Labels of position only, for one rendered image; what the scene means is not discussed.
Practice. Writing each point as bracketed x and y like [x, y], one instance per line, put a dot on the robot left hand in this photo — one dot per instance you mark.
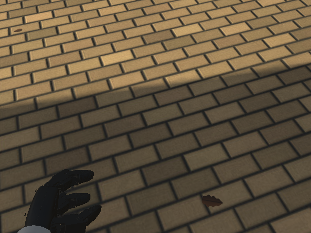
[48, 204]

